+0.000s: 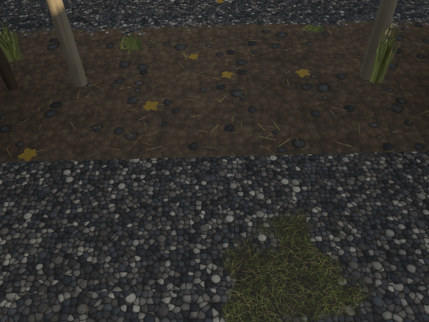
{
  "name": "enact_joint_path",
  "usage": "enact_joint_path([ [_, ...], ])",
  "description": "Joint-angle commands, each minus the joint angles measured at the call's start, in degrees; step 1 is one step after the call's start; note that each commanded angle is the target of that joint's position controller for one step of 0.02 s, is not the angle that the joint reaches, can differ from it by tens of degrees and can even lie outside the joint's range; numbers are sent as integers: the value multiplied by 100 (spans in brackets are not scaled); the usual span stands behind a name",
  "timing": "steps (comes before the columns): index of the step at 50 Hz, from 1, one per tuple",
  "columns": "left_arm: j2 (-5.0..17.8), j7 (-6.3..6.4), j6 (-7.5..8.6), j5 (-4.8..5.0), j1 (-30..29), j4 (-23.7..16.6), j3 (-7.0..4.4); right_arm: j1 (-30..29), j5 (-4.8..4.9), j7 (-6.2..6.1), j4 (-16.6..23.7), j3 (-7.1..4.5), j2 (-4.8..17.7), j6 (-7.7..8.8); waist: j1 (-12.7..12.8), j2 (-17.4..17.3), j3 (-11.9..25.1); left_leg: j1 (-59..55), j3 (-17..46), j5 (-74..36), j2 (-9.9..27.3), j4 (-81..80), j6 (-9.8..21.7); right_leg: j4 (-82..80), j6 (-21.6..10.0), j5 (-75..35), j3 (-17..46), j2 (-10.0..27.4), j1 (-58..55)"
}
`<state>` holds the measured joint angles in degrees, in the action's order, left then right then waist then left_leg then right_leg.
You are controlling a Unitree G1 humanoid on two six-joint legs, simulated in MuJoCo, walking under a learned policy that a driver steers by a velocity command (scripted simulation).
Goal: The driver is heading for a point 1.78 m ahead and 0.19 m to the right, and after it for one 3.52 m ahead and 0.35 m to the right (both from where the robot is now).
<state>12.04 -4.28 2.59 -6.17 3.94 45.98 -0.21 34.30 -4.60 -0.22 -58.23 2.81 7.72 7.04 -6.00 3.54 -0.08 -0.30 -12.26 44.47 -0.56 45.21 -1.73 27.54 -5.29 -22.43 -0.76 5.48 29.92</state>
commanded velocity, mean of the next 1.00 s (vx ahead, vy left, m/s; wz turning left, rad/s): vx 0.50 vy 0.00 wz -0.26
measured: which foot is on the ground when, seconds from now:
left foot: down 0.00-0.10, up 0.12-0.46, down 0.48-1.00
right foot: up 0.00-0.06, down 0.08-0.50, up 0.52-1.00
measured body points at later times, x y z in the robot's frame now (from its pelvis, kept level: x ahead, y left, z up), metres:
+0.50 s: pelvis +0.36 -0.01 -0.09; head +0.37 -0.01 +0.36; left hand +0.38 +0.23 -0.24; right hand +0.54 -0.28 -0.16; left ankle +0.50 +0.05 -0.81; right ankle +0.19 -0.10 -0.80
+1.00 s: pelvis +0.60 -0.07 -0.09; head +0.61 -0.08 +0.36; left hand +0.85 +0.04 -0.20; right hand +0.39 -0.17 -0.23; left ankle +0.51 +0.06 -0.81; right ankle +0.75 -0.30 -0.78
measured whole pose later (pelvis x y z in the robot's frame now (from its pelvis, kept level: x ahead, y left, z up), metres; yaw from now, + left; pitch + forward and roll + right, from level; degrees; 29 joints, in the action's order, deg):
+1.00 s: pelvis +0.60 -0.07 -0.09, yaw -17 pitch +0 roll +2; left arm 9.1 -3.8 3.0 -5.2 4.7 47.6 -0.2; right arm 37.6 -4.9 1.7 -63.6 1.9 5.4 6.9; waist -8.8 2.0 0.2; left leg 2.1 -4.0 28.3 -3.4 30.0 3.5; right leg 34.6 -0.7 -21.3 3.0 7.0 37.3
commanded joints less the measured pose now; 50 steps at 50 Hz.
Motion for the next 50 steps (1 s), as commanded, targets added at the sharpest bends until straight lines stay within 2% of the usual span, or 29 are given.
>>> enact_joint_path([
  [1,390,44,23,-33,-832,-314,-70,563,42,-55,-200,-162,841,-114,-110,-185,-1311,408,1330,-2987,1496,-994,1004,-682,2,495,-145,83,150],
  [3,852,136,170,116,353,131,-275,359,-80,87,-230,-245,1141,-177,454,149,-626,504,685,-4703,1029,294,783,-835,-139,549,-661,-351,-1675],
  [4,1185,174,245,151,1776,527,-485,416,-364,247,-338,-191,1075,-225,966,79,-151,1721,453,-4747,971,1624,413,-381,-452,-258,-592,-321,-3880],
  [5,1627,104,180,131,3236,771,-652,1270,-359,454,-347,7,214,-202,1016,806,1675,3649,340,-2077,473,3862,-124,1738,-1619,-2396,485,444,-7300],
  [6,1488,45,114,208,4161,1140,-623,603,-99,633,39,-8,583,-195,1712,771,2673,4603,830,38,-13,5663,-326,1336,-2309,-1986,2172,1343,-8439],
  [7,1287,142,122,250,4232,1162,-608,-1201,168,626,659,-171,940,-98,2191,-15,1416,6022,1205,-264,-92,5561,-229,432,-1833,548,2666,1231,-7606],
  [8,1410,183,155,324,3475,986,-604,-2198,247,541,1105,-186,1025,111,2071,11,451,6384,1443,-641,254,5336,-50,-211,-1695,2198,2752,1217,-6115],
  [9,983,157,195,320,2685,815,-437,-2297,131,345,1240,-237,1150,214,1583,-578,141,5968,1860,-1595,594,4122,124,-592,-1593,2325,2833,1258,-4793],
  [10,666,90,263,261,2125,648,-277,-2054,1,153,1213,-300,1228,258,975,-525,-81,5009,1956,-2319,787,2927,230,-823,-1734,1775,2662,1256,-3329],
  [11,471,36,345,244,1509,449,-176,-1828,-33,64,1041,-280,1008,151,589,-583,-331,3921,1845,-2719,913,1933,252,-1339,-1852,1220,2246,1148,-1750],
  [12,619,-14,406,329,1236,377,-194,-1706,-46,9,1032,-230,702,-1,329,-260,-321,3334,1735,-2250,894,1462,170,-1626,-1934,1527,2216,1018,-1074],
  [14,768,-75,506,412,1002,360,-250,-1630,30,38,1108,-86,500,-233,122,-296,-307,2424,1462,-2526,848,70,128,-1726,-1576,1863,1722,583,-273],
  [16,979,-211,505,321,1275,462,-370,-2099,101,157,1168,16,438,-324,425,-370,-349,2193,1369,-4114,659,-632,166,-1641,-1353,1733,1668,497,-294],
  [20,780,-218,373,146,2090,691,-370,-3170,45,285,1325,-143,953,-204,845,-166,-265,2140,1128,-5136,279,-843,336,-889,-931,2101,1409,183,-796],
  [23,888,-158,371,182,1837,587,-403,-3192,69,225,1321,-351,1404,-62,523,-141,-266,1314,842,-4479,117,-840,589,-366,-606,1704,1481,179,-977],
  [24,873,-142,422,152,1707,538,-410,-2266,176,190,1041,-498,1707,25,151,-294,37,143,941,-4644,144,-696,849,490,-301,1177,1216,-105,-627],
  [25,402,-160,458,118,2142,516,-299,-955,180,194,721,-570,2012,56,-113,-1340,1226,-1804,2212,-5362,999,-1055,1736,2317,175,2669,705,-927,51],
  [26,-75,-167,494,132,3002,612,-169,-166,196,277,639,-463,1895,12,-17,-2211,2450,-3279,4809,-5237,2425,-2061,2981,4432,503,6102,545,-1479,1073],
  [27,410,-120,424,230,1988,494,-297,51,67,295,398,-489,1593,43,-399,-1387,1019,-2375,5346,-2969,2216,-2769,2475,5133,321,5779,1016,-1247,2336],
  [28,499,83,371,256,1529,422,-319,-868,155,252,588,-461,1382,65,-91,-812,143,-1038,4573,-2075,2040,-3015,2052,5078,191,4933,1054,-860,2226],
  [30,347,318,333,79,1534,479,-227,-1790,210,137,755,-307,799,22,415,-449,197,323,3759,-3054,1821,-3279,2033,4485,122,3947,1051,-220,1253],
  [32,64,296,259,14,1272,404,-126,-1987,189,59,739,-275,566,59,599,-411,137,860,3129,-3545,1543,-3635,1834,3835,201,3831,901,21,773],
  [34,127,245,223,163,1021,294,-152,-1676,156,41,556,-342,647,140,527,-557,108,821,2506,-3931,1291,-3785,1729,3123,378,3625,695,26,785],
  [38,-34,98,51,82,856,192,-106,-836,-38,318,71,-451,822,116,451,-616,-165,1147,2006,-4409,1178,-3612,1779,2427,495,1885,473,67,744],
  [41,136,-16,37,71,754,117,-157,-525,-55,369,-11,-368,592,117,379,-650,-269,1472,1867,-4287,1148,-3207,1803,2655,407,1525,254,-10,614],
  [42,126,36,71,110,337,-53,-126,-85,-123,270,-291,-302,413,143,206,-635,-395,355,2309,-4215,1438,-2962,1911,2236,421,1032,855,264,1785],
  [45,94,165,167,186,-420,-259,-121,1033,-70,66,-624,-271,413,114,-304,-661,-491,-1302,2502,-4127,1552,-2419,1879,1181,595,733,780,245,3084],
  [47,-137,78,188,111,-633,-275,-21,934,37,117,-559,-170,242,19,-335,-628,-594,-78,2069,-3766,1094,-2189,1725,434,514,-230,353,152,1910],
  [50,-73,14,80,104,-771,-399,-20,917,-40,234,-526,-105,228,-34,-283,-625,-984,1145,2159,-3108,1141,-2092,1731,616,388,11,202,121,807],
])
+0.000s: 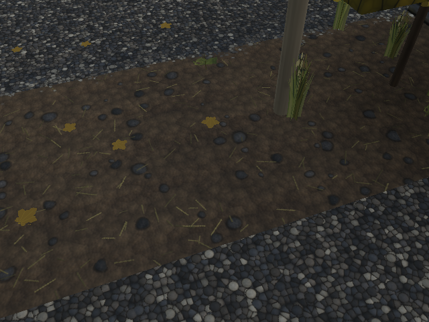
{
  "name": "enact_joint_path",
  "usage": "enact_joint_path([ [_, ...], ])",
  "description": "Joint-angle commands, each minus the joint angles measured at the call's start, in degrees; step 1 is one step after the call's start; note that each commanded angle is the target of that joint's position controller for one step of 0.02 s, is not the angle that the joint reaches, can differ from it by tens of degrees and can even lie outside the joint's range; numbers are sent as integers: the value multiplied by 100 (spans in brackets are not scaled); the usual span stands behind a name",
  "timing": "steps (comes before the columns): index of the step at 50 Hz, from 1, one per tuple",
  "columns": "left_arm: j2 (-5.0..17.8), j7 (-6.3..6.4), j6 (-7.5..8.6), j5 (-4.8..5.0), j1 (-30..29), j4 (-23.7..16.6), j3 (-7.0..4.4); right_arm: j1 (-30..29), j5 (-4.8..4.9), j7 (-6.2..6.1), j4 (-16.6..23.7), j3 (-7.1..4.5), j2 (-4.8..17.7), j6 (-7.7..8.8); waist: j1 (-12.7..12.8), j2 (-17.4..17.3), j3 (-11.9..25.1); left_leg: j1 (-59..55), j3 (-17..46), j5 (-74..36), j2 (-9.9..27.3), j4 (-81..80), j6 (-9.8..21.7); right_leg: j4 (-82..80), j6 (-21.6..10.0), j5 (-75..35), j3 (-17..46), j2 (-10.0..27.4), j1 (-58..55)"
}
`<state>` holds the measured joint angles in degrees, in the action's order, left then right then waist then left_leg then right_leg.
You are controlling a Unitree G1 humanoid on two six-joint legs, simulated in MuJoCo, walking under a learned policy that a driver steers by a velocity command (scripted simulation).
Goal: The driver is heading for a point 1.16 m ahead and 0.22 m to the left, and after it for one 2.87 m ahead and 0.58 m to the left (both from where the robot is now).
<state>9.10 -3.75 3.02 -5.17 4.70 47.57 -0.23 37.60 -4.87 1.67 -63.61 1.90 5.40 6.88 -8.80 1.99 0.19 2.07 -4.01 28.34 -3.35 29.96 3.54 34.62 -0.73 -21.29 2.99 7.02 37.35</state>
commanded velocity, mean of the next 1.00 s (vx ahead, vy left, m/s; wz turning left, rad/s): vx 0.50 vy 0.00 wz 0.38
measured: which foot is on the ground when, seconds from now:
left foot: down 0.00-0.20, up 0.22-0.64, down 0.66-1.00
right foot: up 0.00-0.18, down 0.20-0.68, up 0.70-1.00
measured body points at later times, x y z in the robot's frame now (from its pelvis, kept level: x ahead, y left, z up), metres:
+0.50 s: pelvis +0.32 -0.06 -0.13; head +0.33 -0.05 +0.32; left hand +0.26 +0.20 -0.28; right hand +0.54 -0.29 -0.22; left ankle +0.45 +0.11 -0.80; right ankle +0.27 -0.18 -0.86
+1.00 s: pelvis +0.57 +0.07 -0.12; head +0.59 +0.10 +0.33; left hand +0.63 +0.39 -0.23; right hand +0.73 -0.16 -0.23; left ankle +0.50 +0.12 -0.86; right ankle +0.82 -0.02 -0.80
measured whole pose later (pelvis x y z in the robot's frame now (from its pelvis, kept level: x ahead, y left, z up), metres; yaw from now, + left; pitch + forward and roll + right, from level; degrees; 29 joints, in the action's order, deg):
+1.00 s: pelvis +0.57 +0.07 -0.12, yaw +26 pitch +3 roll -1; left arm 15.3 0.5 4.7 0.0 1.2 49.3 -4.3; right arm 19.3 1.0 -0.4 -47.4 -4.5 12.9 4.2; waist -2.7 1.9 0.0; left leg 8.2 4.3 11.9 -5.6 17.7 4.9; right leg 37.7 0.1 -4.3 3.7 4.8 39.5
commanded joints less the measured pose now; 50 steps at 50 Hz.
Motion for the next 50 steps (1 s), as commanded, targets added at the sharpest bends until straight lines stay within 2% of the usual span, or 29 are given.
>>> enact_joint_path([
  [1,278,-25,14,0,-968,-607,-24,643,32,36,-3,-23,506,13,-30,-387,-1127,652,1419,-1418,1493,-446,1194,-302,-75,121,-161,-21,219],
  [5,243,-45,11,-31,-1494,-669,102,728,160,-91,-64,-123,689,-64,-216,-319,-1249,358,1632,-1397,1378,111,961,-1191,-82,640,-172,33,-401],
  [6,834,-14,175,1263,-1855,-795,-197,-253,870,-362,221,-477,1371,-238,-29,-318,-1655,767,1717,-2270,1386,654,673,-1316,-41,888,220,-183,-538],
  [7,971,-12,272,1287,-1334,-575,-243,-208,799,-450,205,-483,1345,-340,181,-104,-1100,377,1532,-3012,1240,1493,553,-1669,-98,456,205,-190,-1000],
  [8,953,-14,329,1067,-511,-267,-295,-64,706,-464,147,-473,1143,-383,386,-123,-435,517,1366,-3204,1026,2475,400,-1872,-136,-304,13,-289,-2171],
  [9,1019,21,288,886,719,135,-385,-79,628,-432,156,-447,930,-378,900,-142,261,1234,1210,-2834,748,3775,212,-1664,-108,-922,-179,-227,-3826],
  [10,1158,56,202,731,2190,640,-435,-65,641,-383,125,-432,606,-316,1489,297,954,2960,991,240,194,5821,-146,-836,-270,-2106,209,455,-6029],
  [11,1341,80,225,556,2527,750,-382,702,869,-352,40,-357,221,-182,1394,1282,1949,4523,1381,2114,183,7661,-243,1030,-654,-3969,655,1406,-7700],
  [12,1566,94,161,666,2577,786,-487,697,1031,-308,371,-419,605,-11,1473,1677,2726,5100,1641,1608,415,8033,-358,737,-1318,-2952,1731,1835,-7804],
  [13,1604,117,88,660,2444,841,-543,40,1111,-356,741,-432,666,-8,1498,1184,2677,5513,1330,997,708,7690,-424,-407,-1656,710,2437,2123,-7113],
  [14,1094,159,70,572,1799,766,-446,-716,963,-499,901,-504,753,-83,1371,-171,1572,5427,821,237,810,7838,-421,-1233,-1499,1456,2087,1811,-5600],
  [15,1451,203,136,537,1438,827,-496,-752,951,-568,1124,-453,386,-186,998,380,1368,5502,584,-243,896,8393,-464,-1589,-1916,2045,2771,2330,-4680],
  [16,896,199,262,540,777,655,-327,-900,775,-587,1117,-523,474,-285,729,-324,889,5143,1015,-1004,1180,7378,-287,-1669,-1583,1914,2367,2157,-3672],
  [17,550,180,285,516,461,724,-248,-1204,713,-548,1181,-571,469,-382,610,-133,305,4888,1149,-1128,1222,6949,-138,-1635,-1199,1794,1559,1739,-2748],
  [18,463,212,287,475,143,720,-189,-1294,787,-547,1230,-589,315,-452,419,116,-201,4375,1127,-1325,1210,5814,-105,-1909,-783,1805,516,1176,-1741],
  [19,553,282,261,470,117,718,-210,-1485,748,-528,1355,-636,431,-454,446,317,-341,4100,1097,-1616,1196,4758,-171,-2098,-704,1762,64,941,-1508],
  [22,938,556,296,384,360,833,-296,-2216,601,-329,1732,-668,628,-354,471,396,-323,3479,935,-2780,1108,2605,-228,-2168,-802,1079,-525,667,-1514],
  [24,1317,639,291,513,470,824,-422,-2687,589,-158,1924,-630,660,-369,594,242,-151,3333,677,-3143,1026,1951,-138,-2326,-853,815,-576,895,-2022],
  [27,1407,644,182,698,952,938,-530,-3444,608,-29,2308,-625,843,-480,841,-181,-348,3977,658,-2767,1037,1489,91,-2217,-759,1122,-655,1183,-3164],
  [31,1673,574,25,638,1137,873,-644,-3751,573,84,2602,-701,1114,-512,849,16,-148,3208,-122,-1564,445,941,378,-1158,-460,-558,-1227,997,-3751],
  [33,1636,582,-7,585,1192,781,-600,-2112,600,44,2210,-1025,1729,-513,73,-187,754,494,-55,-2082,42,533,762,1253,-154,-959,-1564,610,-2695],
  [34,1075,504,154,412,1379,401,-380,-1430,639,-29,2104,-1234,2643,-489,173,-1644,1363,-1885,2914,-1813,1578,54,1740,3866,257,2481,-1528,-312,4],
  [35,1117,370,474,490,1036,282,-340,-946,594,-66,2171,-1145,2549,-460,57,-1631,2364,-2849,5208,-1484,2270,-1130,2156,4780,207,5267,-147,-924,1054],
  [36,1381,306,609,716,449,167,-455,-1045,474,-91,2129,-1044,2233,-423,-21,-1172,1863,-2776,4594,-1513,2141,-1193,1803,4886,36,4937,190,-647,1823],
  [38,1290,416,567,575,250,203,-468,-2259,560,-111,2362,-919,1819,-381,575,-186,732,-609,3058,-2516,1677,-1266,1296,3762,-68,4033,96,-161,1144],
  [40,1305,465,336,564,619,219,-546,-2782,508,-94,2496,-856,1608,-319,1062,-434,610,741,2486,-3272,1465,-1428,1213,3115,14,3923,131,56,45],
  [42,1088,472,201,509,574,190,-535,-2676,549,-131,2416,-850,1596,-252,1122,-352,602,1172,2012,-3511,1255,-1596,1159,2646,84,3445,-13,-33,-219],
  [45,902,483,192,455,-121,-37,-481,-2167,612,-217,2153,-846,1600,-195,889,-414,362,1106,1684,-3633,1175,-1760,1063,1356,190,2363,-38,-137,-43],
  [50,904,381,227,556,-858,-191,-426,-1837,587,-241,1852,-861,1623,-138,575,-726,-3,862,1509,-2630,1196,-1915,814,-109,21,1107,-101,-356,-281],
])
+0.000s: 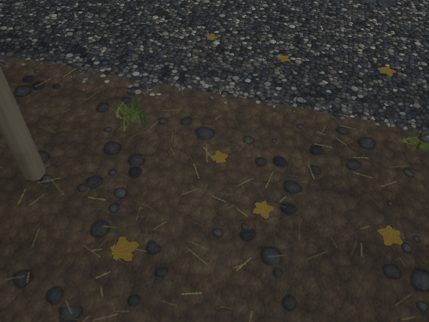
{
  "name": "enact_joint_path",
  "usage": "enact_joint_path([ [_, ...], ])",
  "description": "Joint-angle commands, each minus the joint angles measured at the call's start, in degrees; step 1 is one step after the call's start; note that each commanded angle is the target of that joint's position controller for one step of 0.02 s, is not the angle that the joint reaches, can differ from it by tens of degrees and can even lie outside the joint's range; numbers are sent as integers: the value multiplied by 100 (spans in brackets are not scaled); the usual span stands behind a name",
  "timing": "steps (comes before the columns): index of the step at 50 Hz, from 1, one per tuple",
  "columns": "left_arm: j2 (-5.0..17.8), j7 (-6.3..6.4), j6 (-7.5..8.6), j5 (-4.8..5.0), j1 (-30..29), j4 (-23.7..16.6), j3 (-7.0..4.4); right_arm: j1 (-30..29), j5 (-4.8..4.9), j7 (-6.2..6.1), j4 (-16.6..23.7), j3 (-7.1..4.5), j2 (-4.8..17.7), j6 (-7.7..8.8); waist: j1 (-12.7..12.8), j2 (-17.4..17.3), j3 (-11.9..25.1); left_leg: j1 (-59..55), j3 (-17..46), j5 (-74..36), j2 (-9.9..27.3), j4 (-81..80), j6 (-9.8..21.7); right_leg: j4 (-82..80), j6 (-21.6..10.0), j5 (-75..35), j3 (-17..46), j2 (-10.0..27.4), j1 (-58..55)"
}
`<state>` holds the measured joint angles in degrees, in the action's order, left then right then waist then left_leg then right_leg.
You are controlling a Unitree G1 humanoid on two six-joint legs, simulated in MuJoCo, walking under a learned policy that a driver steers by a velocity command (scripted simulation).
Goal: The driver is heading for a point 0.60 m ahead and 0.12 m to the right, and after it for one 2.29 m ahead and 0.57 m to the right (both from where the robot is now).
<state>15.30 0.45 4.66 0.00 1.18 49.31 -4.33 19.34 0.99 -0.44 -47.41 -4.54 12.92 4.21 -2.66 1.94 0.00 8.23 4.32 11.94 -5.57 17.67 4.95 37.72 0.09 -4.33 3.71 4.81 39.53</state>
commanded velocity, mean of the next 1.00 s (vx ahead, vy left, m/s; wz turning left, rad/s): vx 0.32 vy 0.00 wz -0.23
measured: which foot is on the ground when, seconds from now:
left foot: down 0.00-0.20, up 0.22-0.66, down 0.68-1.00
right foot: up 0.00-0.18, down 0.20-0.68, up 0.70-1.00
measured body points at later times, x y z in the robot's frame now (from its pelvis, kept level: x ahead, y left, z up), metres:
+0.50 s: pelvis +0.29 -0.08 +0.00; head +0.32 -0.10 +0.45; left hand +0.37 +0.18 -0.13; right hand +0.44 -0.37 -0.09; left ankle +0.46 +0.08 -0.69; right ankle +0.25 -0.14 -0.75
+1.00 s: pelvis +0.44 -0.08 -0.02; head +0.48 -0.09 +0.43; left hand +0.64 +0.15 -0.14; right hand +0.50 -0.38 -0.13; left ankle +0.58 -0.01 -0.75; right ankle +0.41 -0.23 -0.70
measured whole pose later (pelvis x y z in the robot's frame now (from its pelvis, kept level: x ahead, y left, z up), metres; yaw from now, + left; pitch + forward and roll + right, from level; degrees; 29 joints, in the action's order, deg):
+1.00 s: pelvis +0.44 -0.08 -0.02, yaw -17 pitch +1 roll +0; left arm 16.6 3.0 -3.5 0.0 9.1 44.4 -3.5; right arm 5.5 -1.0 -1.1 -45.8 -2.1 14.3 -0.7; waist -1.2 0.2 -4.0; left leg 23.6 1.1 2.0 -0.4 24.2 1.0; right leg 54.9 4.6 24.0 3.5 -0.1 29.1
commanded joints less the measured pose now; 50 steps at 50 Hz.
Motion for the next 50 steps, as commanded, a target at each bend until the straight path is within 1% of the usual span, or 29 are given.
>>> enact_joint_path([
  [1,309,-60,62,60,-609,-397,-7,82,-1,-20,151,-216,845,143,-105,-713,-79,25,710,-951,1523,-700,681,-492,-111,-534,-168,-117,-371],
  [5,355,-233,157,109,-986,-605,42,401,-53,-75,-127,-244,871,85,-262,-594,-268,-1264,643,-1852,1915,-338,623,-722,-402,316,-238,-132,404],
  [7,372,-332,191,126,-877,-619,44,291,-62,-105,-147,-253,923,26,-156,-679,-142,-1473,410,-2943,1926,1,492,-814,-561,795,-430,-292,62],
  [9,552,-349,178,98,-137,-442,-58,36,-40,-115,-93,-261,1045,-9,267,-795,403,-1333,57,-4957,1735,793,318,-913,-773,936,-785,-731,-1339],
  [10,761,-325,152,91,721,-211,-182,-132,-35,-117,-40,-242,1042,-11,701,-664,877,-932,-174,-5277,1505,1733,149,-992,-975,658,-676,-770,-2593],
  [11,1135,-275,110,54,1748,-44,-290,-230,-123,-130,110,-176,951,24,1064,-59,1521,321,-403,-3628,1203,3402,-85,-992,-1394,372,689,176,-4291],
  [12,1395,-288,77,105,2082,34,-340,405,-181,-18,142,22,321,159,679,1364,1987,2746,-321,1072,137,5388,-533,-1494,-2355,1240,3375,1333,-6175],
  [13,968,-252,20,187,2109,57,-222,153,-56,39,121,-16,711,307,876,943,1874,3527,322,1784,302,6023,-439,-1948,-2206,2163,3882,1316,-6317],
  [14,787,-206,7,164,1673,-104,-178,-422,81,68,321,-68,940,404,893,574,1088,3932,308,1293,580,5964,-380,-2074,-1972,2019,3160,1136,-5675],
  [15,730,-189,12,111,1350,-238,-157,-767,43,35,418,-52,901,454,767,-3,742,3723,232,881,790,5603,-364,-2176,-1838,1512,2634,935,-4896],
  [16,631,-182,21,83,1154,-299,-120,-948,-109,-9,477,-85,879,460,597,-353,431,3488,163,657,909,5172,-414,-2318,-1790,921,2319,782,-4222],
  [18,607,-151,36,59,1098,-369,-98,-866,-187,-50,593,-116,806,386,314,-106,397,3009,152,611,1026,4654,-541,-2462,-1839,118,2040,601,-3628],
  [20,682,-95,20,109,1209,-384,-116,-922,-172,-79,645,-108,680,296,236,-29,279,2997,23,538,1061,4023,-661,-2542,-1762,-96,1732,484,-3279],
  [23,882,-14,-16,149,1451,-408,-187,-1581,-190,-90,849,-38,505,242,407,31,116,2788,-132,-529,898,2724,-775,-2573,-1517,-303,1313,174,-2795],
  [26,786,30,-72,167,1802,-317,-166,-2076,-147,0,953,38,348,289,659,210,147,2142,-248,-1798,659,1617,-733,-2494,-1222,-229,980,-60,-2599],
  [28,698,26,-86,168,2059,-216,-132,-2360,-91,59,1052,50,385,315,791,273,72,2056,-228,-2044,618,1331,-680,-2425,-1181,43,1122,52,-2791],
  [30,624,64,-154,139,2237,-132,-109,-2571,-152,103,1176,35,497,361,837,272,-35,2176,-223,-1892,491,950,-539,-1915,-1051,-708,1203,96,-3298],
  [32,637,121,-220,85,2263,-142,-110,-2363,-222,144,1153,-2,632,438,705,361,160,1886,-236,-1735,347,691,-360,-1269,-869,-1551,1322,101,-3711],
  [33,683,139,-235,76,2094,-217,-116,-1989,-252,148,1049,-28,695,475,466,414,325,1393,-300,-1983,305,425,-241,-867,-749,-2027,1301,-1,-3728],
  [34,671,135,-222,41,1902,-348,-106,-1471,-312,131,928,-68,856,509,201,364,667,442,-190,-3180,580,338,-51,-266,-539,-2107,1197,-219,-3429],
  [35,471,112,-159,-74,1832,-559,-28,-727,-427,89,838,-125,1213,515,-46,-216,1419,-1420,547,-5959,1590,1120,432,1096,-282,-598,1046,-555,-2240],
  [36,192,86,-130,41,2822,-372,91,-312,-388,110,750,-88,1166,380,8,-1639,2528,-3056,2046,-8004,3193,1521,1727,3145,230,3975,749,-1223,-977],
  [37,742,39,-161,96,2841,-320,16,-181,-210,122,749,-12,821,263,-112,-1202,2955,-3067,2403,-7513,3269,1448,1739,3643,269,4783,976,-994,-677],
  [38,971,51,-255,141,2247,-449,-62,-554,-133,95,810,13,765,169,-151,-859,2344,-2565,2016,-6805,2966,1325,1483,3970,384,4538,906,-823,-341],
  [40,813,153,-534,78,1714,-509,-65,-1260,-120,28,813,125,613,-32,108,-347,1193,-762,1447,-5113,2422,766,1150,3567,492,4037,506,-563,-407],
  [41,683,179,-668,63,1811,-500,-63,-1502,-179,42,813,147,651,-111,338,-526,867,92,1176,-4555,2166,527,1012,3253,498,3850,355,-472,-901],
  [43,391,226,-794,43,2141,-443,-9,-1853,-236,67,809,75,895,-247,587,-973,725,973,670,-4306,1840,230,957,2706,560,3433,-68,-624,-1601],
  [48,434,300,-863,-21,1847,-488,-14,-1785,-198,-115,623,32,1014,-423,468,-1042,1048,858,701,-3453,1964,135,953,2006,487,2746,-130,-539,-1842],
  [50,448,252,-855,-6,1800,-466,-8,-1745,-172,-149,552,51,952,-469,402,-1081,1098,1116,794,-369,1867,-267,792,1393,340,2545,-184,-379,-2207],
])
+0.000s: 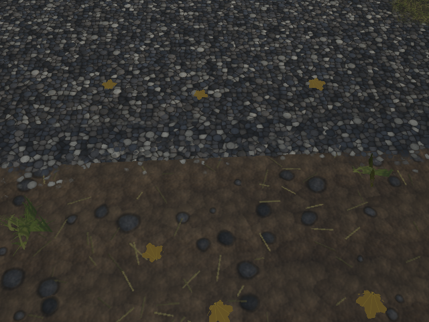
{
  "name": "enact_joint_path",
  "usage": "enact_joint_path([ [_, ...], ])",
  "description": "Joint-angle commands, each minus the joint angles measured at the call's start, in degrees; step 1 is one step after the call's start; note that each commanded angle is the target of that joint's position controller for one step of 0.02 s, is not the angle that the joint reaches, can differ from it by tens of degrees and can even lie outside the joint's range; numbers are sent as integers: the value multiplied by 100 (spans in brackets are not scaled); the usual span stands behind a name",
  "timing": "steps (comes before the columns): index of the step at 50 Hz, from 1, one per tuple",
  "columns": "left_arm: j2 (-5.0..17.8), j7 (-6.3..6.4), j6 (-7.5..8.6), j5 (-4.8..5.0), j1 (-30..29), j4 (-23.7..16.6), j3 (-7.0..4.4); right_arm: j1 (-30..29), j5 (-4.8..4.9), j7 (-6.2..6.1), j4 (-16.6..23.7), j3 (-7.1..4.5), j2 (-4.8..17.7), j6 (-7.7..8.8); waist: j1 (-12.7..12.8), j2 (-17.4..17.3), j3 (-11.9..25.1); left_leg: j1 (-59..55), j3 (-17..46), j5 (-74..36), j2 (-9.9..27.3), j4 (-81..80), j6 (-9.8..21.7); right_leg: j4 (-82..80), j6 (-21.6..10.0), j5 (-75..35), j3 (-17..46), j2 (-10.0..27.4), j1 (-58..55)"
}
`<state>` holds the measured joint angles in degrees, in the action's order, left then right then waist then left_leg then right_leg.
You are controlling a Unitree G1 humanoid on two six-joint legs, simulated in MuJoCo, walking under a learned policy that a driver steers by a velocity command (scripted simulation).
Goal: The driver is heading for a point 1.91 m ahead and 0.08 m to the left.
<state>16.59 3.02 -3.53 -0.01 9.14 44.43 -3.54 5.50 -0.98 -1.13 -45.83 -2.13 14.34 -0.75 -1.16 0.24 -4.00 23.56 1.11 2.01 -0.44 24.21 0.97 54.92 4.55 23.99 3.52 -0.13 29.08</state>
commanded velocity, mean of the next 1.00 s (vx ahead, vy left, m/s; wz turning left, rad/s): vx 0.38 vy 0.00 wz -0.01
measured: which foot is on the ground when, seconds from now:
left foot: down 0.00-0.10, up 0.12-0.60, down 0.62-1.00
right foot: up 0.00-0.08, down 0.10-0.64, up 0.66-1.00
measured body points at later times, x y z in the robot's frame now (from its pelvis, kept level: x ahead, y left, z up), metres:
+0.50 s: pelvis +0.07 -0.01 +0.02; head +0.08 -0.03 +0.47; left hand +0.03 +0.26 -0.11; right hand +0.24 -0.27 -0.10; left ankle +0.19 +0.15 -0.69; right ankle -0.02 -0.13 -0.73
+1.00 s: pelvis +0.31 +0.05 +0.01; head +0.34 +0.06 +0.46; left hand +0.51 +0.30 -0.09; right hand +0.29 -0.22 -0.13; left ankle +0.20 +0.14 -0.73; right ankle +0.52 -0.10 -0.68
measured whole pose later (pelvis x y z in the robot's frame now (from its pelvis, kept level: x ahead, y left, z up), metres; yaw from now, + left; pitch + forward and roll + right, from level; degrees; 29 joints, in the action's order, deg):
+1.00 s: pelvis +0.31 +0.05 +0.01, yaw +0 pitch +2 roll +1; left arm 14.7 -1.0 4.5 0.8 3.7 45.4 -3.5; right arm 21.7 0.7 0.1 -55.4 -2.6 13.8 4.7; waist -4.1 2.4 -0.6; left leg -2.5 -2.8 14.9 -3.8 10.1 2.8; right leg 35.0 -1.1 -5.7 0.6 5.8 39.2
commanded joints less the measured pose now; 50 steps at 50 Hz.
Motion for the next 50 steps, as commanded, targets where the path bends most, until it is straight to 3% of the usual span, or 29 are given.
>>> enact_joint_path([
  [1,300,-50,-10,-33,1046,41,-84,-365,60,-71,325,-192,822,19,280,-1167,1409,-174,1147,1846,1261,-1097,1049,-797,-187,-298,-286,86,-1459],
  [2,294,-105,25,-63,1200,113,-92,-329,110,-60,242,-198,839,10,363,-1311,1307,114,1096,2675,1186,-1184,888,-1323,-287,-419,-480,-17,-1898],
  [4,216,-190,83,-106,1485,303,-92,-115,170,-63,96,-198,782,-3,502,-1091,934,595,847,3737,898,-995,447,-2229,-577,-323,-889,-278,-2479],
  [5,312,-193,125,-146,1626,311,-85,-89,168,-62,114,-152,578,3,537,-383,669,883,569,3773,555,-22,146,-3099,-847,583,-74,231,-2446],
  [6,552,-152,138,-103,1711,252,-73,48,110,6,124,-51,46,56,366,1020,721,1593,-228,3303,-40,2214,-262,-3806,-1202,1750,1614,1543,-2649],
  [7,1546,-225,245,-207,1505,179,-330,-473,263,-21,450,-281,724,172,519,1670,-183,2517,148,2705,-151,2619,-109,-5115,-2038,3222,3513,2300,-1407],
  [8,1381,-177,433,-218,972,48,-299,-597,374,-75,454,-416,1126,247,281,1243,-667,2547,459,2014,131,3013,1,-5317,-1905,2935,3390,2160,-1205],
  [9,1027,-141,570,-148,664,68,-201,-321,319,-75,286,-452,1134,253,77,1128,-600,2516,509,1416,180,3130,13,-5173,-1601,2146,2805,1909,-1402],
  [10,801,-145,649,-77,656,68,-149,-40,203,-67,65,-452,988,232,29,1003,-336,2341,412,1169,229,3253,-11,-5050,-1388,1603,2280,1678,-1650],
  [11,737,-141,696,-3,756,143,-140,29,126,-48,-9,-454,892,242,58,874,-244,2338,327,849,236,3347,-59,-5024,-1305,1246,1944,1561,-1840],
  [14,383,-149,775,18,1464,447,-59,-42,170,20,-75,-413,561,307,209,740,4,2361,108,302,280,3242,-83,-4988,-1253,289,1279,1364,-2414],
  [18,494,-125,778,1,1804,589,-92,-383,190,74,10,-352,443,376,406,799,54,2211,-21,-53,356,2344,-222,-5033,-1317,-313,894,1354,-2746],
  [22,728,-98,749,52,1908,684,-170,-822,243,167,164,-249,389,474,631,845,-104,1645,-189,-32,331,1244,-302,-5003,-1427,-621,667,1433,-2656],
  [25,761,-128,714,109,1996,795,-211,-945,280,237,239,-193,426,548,715,831,-231,1284,-286,366,316,762,-177,-4826,-1499,-777,611,1529,-2670],
  [27,787,-156,690,154,1955,850,-244,-868,296,273,271,-188,514,590,622,873,-253,911,-271,653,320,485,-3,-4664,-1481,-907,650,1635,-2689],
  [29,839,-178,651,189,1719,825,-271,-302,284,276,119,-256,684,618,237,857,-47,-72,-397,664,177,179,198,-4205,-1365,-1646,547,1584,-2514],
  [30,758,-180,648,170,1591,780,-240,438,278,237,-126,-370,881,620,-110,712,363,-1163,-450,662,45,86,326,-3433,-1230,-2612,293,1337,-2229],
  [31,514,-194,668,91,1453,658,-147,1472,248,188,-378,-507,1239,629,-553,133,1181,-2775,311,766,683,134,593,-1778,-989,-2633,-143,939,-1437],
  [32,-54,-208,796,25,1676,410,18,2113,179,172,-508,-648,1862,564,-557,-1558,1865,-4585,2713,1642,2079,-368,1380,422,-529,-736,-670,13,806],
  [33,255,-209,949,104,1483,445,-61,2084,169,202,-517,-505,1416,593,-602,-1442,1937,-4343,3813,2345,2291,-954,1557,1498,-545,674,153,-7,1438],
  [34,585,-253,1033,243,1227,353,-153,1573,158,213,-418,-377,1087,614,-424,-1143,1229,-3767,3114,2429,2166,-1007,1372,1863,-695,316,259,351,1856],
  [35,595,-258,1050,262,1012,345,-154,1168,148,225,-309,-308,855,615,-269,-785,881,-3137,2454,2145,1896,-1110,1209,1742,-764,-218,117,620,1733],
  [36,535,-241,1036,192,855,325,-166,872,128,250,-255,-255,699,615,-151,-538,531,-2571,1995,1683,1673,-1303,1157,1419,-753,-628,42,760,1621],
  [37,457,-227,984,130,853,322,-187,733,82,258,-249,-212,590,631,5,-589,391,-2147,1622,1232,1500,-1446,1090,1163,-746,-906,59,896,1332],
  [39,249,-247,877,107,912,329,-160,751,82,258,-311,-214,597,655,159,-622,293,-1769,1179,388,1359,-1617,1125,885,-671,-1170,-8,939,1084],
  [43,190,-266,818,21,233,65,-141,1045,105,164,-475,-237,778,659,118,-353,117,-1708,568,-892,1222,-1702,1130,-305,-474,-2129,-137,854,1369],
  [46,28,-354,863,52,-510,-150,-46,1280,143,106,-561,-224,840,642,-90,-371,2,-1536,185,-813,1009,-1829,978,-1559,-512,-3015,-381,618,896],
  [50,40,-485,897,103,-1254,-434,14,1792,213,72,-795,-237,917,576,-297,-294,-169,-2261,213,-735,1268,-1701,964,-2359,-630,-3156,-382,438,937],
])
Next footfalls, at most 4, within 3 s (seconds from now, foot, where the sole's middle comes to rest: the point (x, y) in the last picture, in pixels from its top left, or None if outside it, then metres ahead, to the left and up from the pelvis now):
0.10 right None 0.02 -0.13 -0.77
0.62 left None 0.24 0.14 -0.77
1.14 right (241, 270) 0.59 -0.07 -0.77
1.54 left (168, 247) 0.67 0.16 -0.77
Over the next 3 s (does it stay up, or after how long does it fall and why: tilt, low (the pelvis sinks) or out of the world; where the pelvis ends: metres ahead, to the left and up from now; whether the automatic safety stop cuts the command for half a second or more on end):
stays up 0.82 0.05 0.00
